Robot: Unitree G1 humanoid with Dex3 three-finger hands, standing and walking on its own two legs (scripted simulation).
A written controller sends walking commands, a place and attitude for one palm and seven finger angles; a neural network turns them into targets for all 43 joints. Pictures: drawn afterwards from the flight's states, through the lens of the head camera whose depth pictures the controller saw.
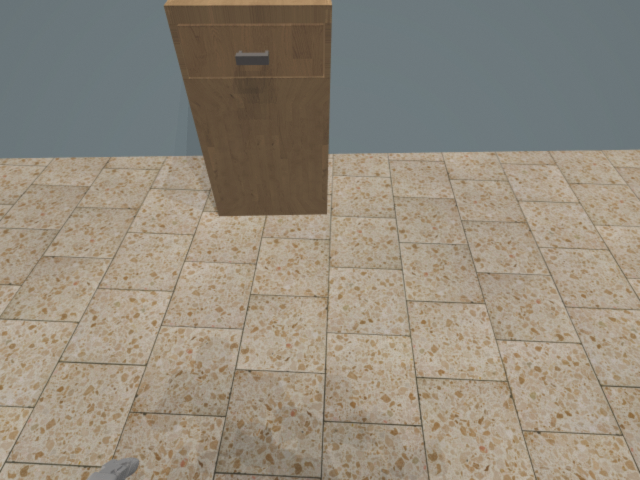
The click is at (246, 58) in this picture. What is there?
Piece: drawer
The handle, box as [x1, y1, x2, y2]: [235, 50, 268, 64]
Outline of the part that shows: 268,50 265,50 264,53 242,53 241,51 239,51 235,55 236,64 268,64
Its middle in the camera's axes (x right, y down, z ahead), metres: -0.22 -0.58 +1.22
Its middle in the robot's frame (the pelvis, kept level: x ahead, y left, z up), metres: +1.30 +0.27 -0.04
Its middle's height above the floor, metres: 0.73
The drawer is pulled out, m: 0.00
